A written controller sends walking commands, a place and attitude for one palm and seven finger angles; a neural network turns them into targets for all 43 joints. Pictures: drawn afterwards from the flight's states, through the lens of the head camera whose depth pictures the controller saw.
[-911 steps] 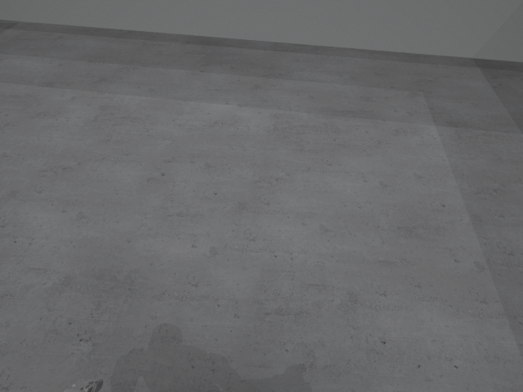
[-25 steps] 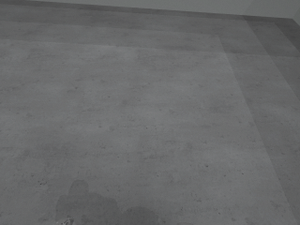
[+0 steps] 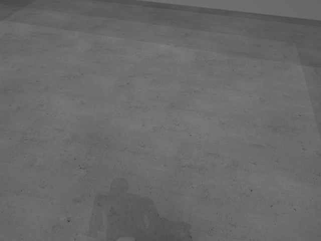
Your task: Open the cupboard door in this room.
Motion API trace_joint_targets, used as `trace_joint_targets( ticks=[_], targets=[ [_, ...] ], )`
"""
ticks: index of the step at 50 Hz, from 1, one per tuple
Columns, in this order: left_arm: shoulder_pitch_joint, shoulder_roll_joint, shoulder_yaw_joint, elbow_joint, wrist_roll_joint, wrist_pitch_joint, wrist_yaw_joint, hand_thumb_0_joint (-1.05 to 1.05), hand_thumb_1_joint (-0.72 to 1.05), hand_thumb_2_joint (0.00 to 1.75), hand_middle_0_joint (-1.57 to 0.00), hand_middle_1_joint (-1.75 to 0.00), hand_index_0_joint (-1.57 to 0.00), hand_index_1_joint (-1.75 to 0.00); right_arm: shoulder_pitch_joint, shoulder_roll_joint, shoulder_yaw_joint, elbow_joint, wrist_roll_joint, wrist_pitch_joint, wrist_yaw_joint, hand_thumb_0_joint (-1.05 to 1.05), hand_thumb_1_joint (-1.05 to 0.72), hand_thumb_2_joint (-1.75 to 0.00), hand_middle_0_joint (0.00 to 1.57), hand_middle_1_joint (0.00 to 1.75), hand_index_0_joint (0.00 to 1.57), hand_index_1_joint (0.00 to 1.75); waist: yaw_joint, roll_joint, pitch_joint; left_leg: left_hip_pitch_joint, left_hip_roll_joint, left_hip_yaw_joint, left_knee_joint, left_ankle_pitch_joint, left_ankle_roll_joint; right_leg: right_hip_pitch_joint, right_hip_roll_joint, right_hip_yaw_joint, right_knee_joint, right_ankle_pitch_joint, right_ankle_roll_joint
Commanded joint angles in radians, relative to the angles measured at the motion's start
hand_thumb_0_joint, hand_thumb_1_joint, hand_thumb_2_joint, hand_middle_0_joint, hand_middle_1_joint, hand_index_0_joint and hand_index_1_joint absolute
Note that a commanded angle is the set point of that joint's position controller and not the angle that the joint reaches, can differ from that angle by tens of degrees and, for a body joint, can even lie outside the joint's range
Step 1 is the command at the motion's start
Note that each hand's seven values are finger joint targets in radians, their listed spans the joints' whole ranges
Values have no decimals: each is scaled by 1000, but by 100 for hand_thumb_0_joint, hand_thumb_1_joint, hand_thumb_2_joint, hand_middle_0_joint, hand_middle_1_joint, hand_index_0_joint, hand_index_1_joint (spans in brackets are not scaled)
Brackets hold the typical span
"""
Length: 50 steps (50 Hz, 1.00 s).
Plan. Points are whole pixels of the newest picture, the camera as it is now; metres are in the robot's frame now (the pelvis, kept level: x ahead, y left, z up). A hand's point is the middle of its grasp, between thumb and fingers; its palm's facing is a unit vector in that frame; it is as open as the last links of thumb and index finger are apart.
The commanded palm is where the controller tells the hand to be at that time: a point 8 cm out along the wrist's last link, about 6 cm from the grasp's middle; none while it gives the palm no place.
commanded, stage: turn or walk to find it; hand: left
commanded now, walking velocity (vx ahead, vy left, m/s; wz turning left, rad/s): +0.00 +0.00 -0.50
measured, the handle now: out of the picture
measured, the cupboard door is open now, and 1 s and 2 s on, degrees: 0 0 0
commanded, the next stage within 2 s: none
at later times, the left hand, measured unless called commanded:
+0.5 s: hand out of the picture +0.04 +0.18 -0.17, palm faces -0.11 -0.95 -0.28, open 7.4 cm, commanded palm none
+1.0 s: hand out of the picture +0.11 +0.18 -0.17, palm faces -0.37 -0.90 -0.24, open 7.4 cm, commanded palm none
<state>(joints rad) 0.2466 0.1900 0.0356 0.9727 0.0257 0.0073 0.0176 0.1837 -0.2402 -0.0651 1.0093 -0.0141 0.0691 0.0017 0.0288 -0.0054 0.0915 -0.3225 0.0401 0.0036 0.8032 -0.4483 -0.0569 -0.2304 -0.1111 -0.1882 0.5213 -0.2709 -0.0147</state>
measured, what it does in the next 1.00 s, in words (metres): steps on the spot, turning right: left foot, then right foot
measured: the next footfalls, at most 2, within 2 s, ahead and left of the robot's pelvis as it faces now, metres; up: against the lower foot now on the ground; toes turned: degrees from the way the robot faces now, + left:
left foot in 0.06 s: +0.02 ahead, +0.15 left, +0.00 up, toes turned +2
right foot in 0.42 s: +0.01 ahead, -0.10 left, +0.00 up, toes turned -18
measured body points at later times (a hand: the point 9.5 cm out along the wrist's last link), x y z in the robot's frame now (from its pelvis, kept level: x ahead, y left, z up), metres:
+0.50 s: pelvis -0.04 -0.01 -0.02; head -0.01 -0.05 +0.43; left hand +0.05 +0.23 -0.15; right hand +0.00 -0.27 -0.18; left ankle -0.03 +0.15 -0.70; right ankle -0.03 -0.09 -0.74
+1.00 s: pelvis -0.05 +0.02 +0.00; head +0.00 +0.01 +0.44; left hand +0.13 +0.23 -0.15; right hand -0.08 -0.26 -0.14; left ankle -0.01 +0.14 -0.74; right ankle -0.03 -0.09 -0.74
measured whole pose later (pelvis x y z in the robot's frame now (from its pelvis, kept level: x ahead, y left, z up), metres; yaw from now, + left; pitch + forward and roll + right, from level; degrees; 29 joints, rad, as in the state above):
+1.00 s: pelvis -0.05 +0.02 +0.00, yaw -26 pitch +1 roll +0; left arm 0.18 0.25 0.07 0.94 0.01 0.06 -0.01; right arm 0.16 -0.22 -0.04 0.93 -0.01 0.03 -0.03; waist 0.03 -0.02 0.07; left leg -0.25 0.02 0.00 0.56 -0.35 -0.03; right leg -0.35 0.11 0.11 0.48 -0.15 -0.05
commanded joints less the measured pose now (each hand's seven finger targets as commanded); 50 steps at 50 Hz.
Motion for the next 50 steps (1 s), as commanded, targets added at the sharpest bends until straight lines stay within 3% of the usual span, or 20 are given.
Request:
trace_joint_targets(
  ticks=[1, 3, 4, 5, 7, 10, 12, 16, 19, 20, 21, 22, 23, 25, 27, 41, 45, 48, 49, 50],
  targets=[
    [16, 174, 29, 15, -8, -15, 15, 0, 90, 90, -20, -30, -20, -30, 86, -21, 14, -7, 6, -66, -12, 0, -90, -90, 20, 30, 20, 30, -38, -156, -158, 210, -17, 65, -427, 265, 19, 62, -124, 180, -64, 380, -61],
    [56, 90, 7, 20, -18, -5, 10, 0, 90, 90, -20, -30, -20, -30, 75, -126, -2, 3, -1, -88, -22, 0, -90, -90, 20, 30, 20, 30, -23, 137, -149, 340, 204, -125, -459, 514, 94, -118, -5, 133, 18, 61, 24],
    [46, 77, 5, 22, -14, -1, 7, 0, 90, 90, -20, -30, -20, -30, 59, -143, -3, -4, 0, -81, -29, 0, -90, -90, 20, 30, 20, 30, -28, 167, -104, 273, 281, -141, -473, 552, 142, -120, 16, 116, 83, -105, 38],
    [-9, 78, 7, 30, -16, 17, 5, 0, 90, 90, -20, -30, -20, -30, 40, -130, -1, 7, -5, -81, -39, 0, -90, -90, 20, 30, 20, 30, -52, 289, -55, 214, 293, -157, -544, 556, 174, -145, 32, 119, 199, -220, 57],
    [-6, 97, 24, 45, -16, 36, -2, 0, 90, 90, -20, -30, -20, -30, -11, -110, 5, 0, -7, -75, -52, 0, -90, -90, 20, 30, 20, 30, -30, 265, 4, 164, 293, -99, -519, 631, 207, -179, 34, 187, 373, -249, 47],
    [21, 85, 37, 49, -10, 38, -14, 0, 90, 90, -20, -30, -20, -30, -36, -119, -12, -21, -7, -69, -48, 0, -90, -90, 20, 30, 20, 30, -23, 163, -33, 228, 283, -26, -461, 669, 210, -239, 42, 169, 464, -223, 55],
    [17, 75, 41, 31, -9, 41, -17, 0, 90, 90, -20, -30, -20, -30, -32, -123, -24, -28, -9, -66, -44, 0, -90, -90, 20, 30, 20, 30, -27, 170, -48, 242, 293, -7, -457, 635, 215, -245, 44, 152, 457, -224, 64],
    [5, 64, 44, -4, -6, 35, -25, 0, 90, 90, -20, -30, -20, -30, -29, -127, -42, -39, -12, -60, -36, 0, -90, -90, 20, 30, 20, 30, -37, 191, -51, 213, 299, 28, -419, 584, 198, -173, 52, 96, 298, -205, 63],
    [78, 81, 52, 0, -3, 23, -27, 0, 90, 90, -20, -30, -20, -30, -55, -135, -50, -53, -6, -55, -32, 0, -90, -90, 20, 30, 20, 30, 4, 151, -79, 160, 271, 83, -285, 507, 142, -30, 71, 68, 62, -3, 51],
    [130, 116, 61, 9, 2, 16, -25, 0, 90, 90, -20, -30, -20, -30, -60, -120, -51, -65, -3, -55, -31, 0, -90, -90, 20, 30, 20, 30, 32, 66, -98, 95, 223, 128, -153, 391, 92, 67, 38, 118, -67, 153, 37],
    [140, 221, 77, 7, 11, 4, -14, 0, 90, 90, -20, -30, -20, -30, -49, -47, -36, -96, 3, -53, -27, 0, -90, -90, 20, 30, 20, 30, 37, -246, -92, -127, 92, 199, 68, 47, 20, 174, -177, 436, -167, 406, -49],
    [166, 248, 79, 1, -5, 7, -7, 0, 90, 90, -20, -30, -20, -30, -123, -29, -21, -137, 7, -38, -29, 0, -90, -90, 20, 30, 20, 30, 77, -272, -80, -179, 32, 82, 231, -194, 14, 97, -290, 559, -220, 488, -164],
    [131, 241, 85, -14, -5, 5, 0, 0, 90, 90, -20, -30, -20, -30, -134, -42, -21, -139, 4, -28, -33, 0, -90, -90, 20, 30, 20, 30, 64, -290, -76, -205, 35, -12, 320, -161, 24, 45, -263, 607, -266, 305, -188],
    [13, 199, 77, -51, -6, 12, 3, 0, 90, 90, -20, -30, -20, -30, -111, -73, -28, -114, -3, -29, -25, 0, -90, -90, 20, 30, 20, 30, 17, -147, -44, -239, 56, -42, 394, 5, 23, 22, -192, 528, -254, 123, -165],
    [-31, 188, 71, -73, -9, 4, -1, 0, 90, 90, -20, -30, -20, -30, -62, -74, -25, -93, -9, -31, -19, 0, -90, -90, 20, 30, 20, 30, -4, -88, -93, -212, 53, -28, 367, 81, 5, 44, -144, 456, -237, 133, -134],
    [-14, 238, 76, -78, -3, 12, -10, 0, 90, 90, -20, -30, -20, -30, -49, -94, -5, -126, -1, -40, -29, 0, -90, -90, 20, 30, 20, 30, 22, -96, -127, -149, 17, -19, 84, 31, -6, 98, -110, 578, -237, 137, -172],
    [-54, 254, 79, -91, 0, 19, -10, 0, 90, 90, -20, -30, -20, -30, -8, -86, 0, -131, 9, -51, -33, 0, -90, -90, 20, 30, 20, 30, 2, -119, -148, -49, -5, -13, -72, 3, 15, 60, -94, 613, -216, 177, -173],
    [-105, 243, 76, -101, -10, 27, -12, 0, 90, 90, -20, -30, -20, -30, 94, -87, 1, -104, 14, -65, -40, 0, -90, -90, 20, 30, 20, 30, -48, -108, -174, 157, -29, 7, -335, 143, 32, -47, -31, 592, -159, 167, -109],
    [-118, 217, 70, -109, -15, 30, -13, 0, 90, 90, -20, -30, -20, -30, 128, -107, -5, -98, 14, -74, -43, 0, -90, -90, 20, 30, 20, 30, -67, -47, -176, 280, 32, -39, -447, 167, 49, -159, 27, 541, -86, 84, -63],
    [-106, 161, 59, -128, -24, 33, -22, 0, 90, 90, -20, -30, -20, -30, 124, -184, -17, -113, 0, -81, -44, 0, -90, -90, 20, 30, 20, 30, -68, 191, -149, 344, 235, -272, -576, 84, 119, -337, 156, 417, 107, -76, -10]
  ],
)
